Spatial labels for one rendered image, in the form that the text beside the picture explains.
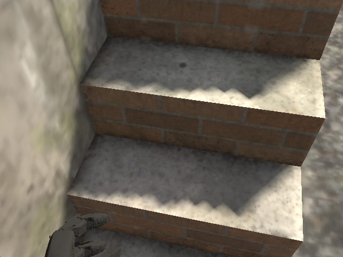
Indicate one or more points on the robot left hand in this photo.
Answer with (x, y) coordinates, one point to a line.
(62, 242)

